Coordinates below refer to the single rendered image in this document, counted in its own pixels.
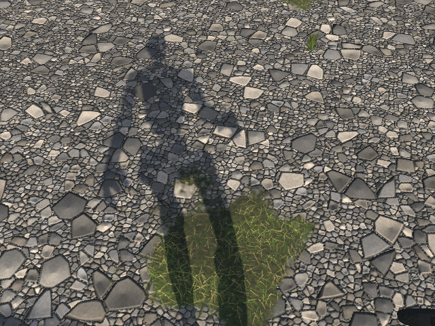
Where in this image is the right robot hand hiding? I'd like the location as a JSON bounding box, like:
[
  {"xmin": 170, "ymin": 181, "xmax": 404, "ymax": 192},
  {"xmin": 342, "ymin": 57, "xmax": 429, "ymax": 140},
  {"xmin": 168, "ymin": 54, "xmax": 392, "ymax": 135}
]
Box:
[{"xmin": 397, "ymin": 308, "xmax": 435, "ymax": 326}]

